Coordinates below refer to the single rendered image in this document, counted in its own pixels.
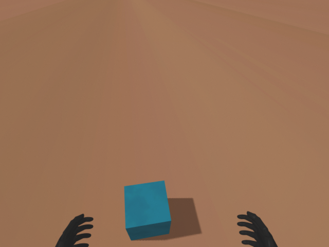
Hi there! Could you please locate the carton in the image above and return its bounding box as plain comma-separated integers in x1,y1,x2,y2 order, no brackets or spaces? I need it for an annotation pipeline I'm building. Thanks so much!
124,181,171,240

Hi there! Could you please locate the robot left hand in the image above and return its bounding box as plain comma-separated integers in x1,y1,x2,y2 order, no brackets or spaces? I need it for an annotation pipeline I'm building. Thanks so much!
55,214,93,247

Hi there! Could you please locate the robot right hand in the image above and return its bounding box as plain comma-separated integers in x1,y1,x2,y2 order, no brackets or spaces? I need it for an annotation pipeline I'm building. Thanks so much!
237,211,278,247

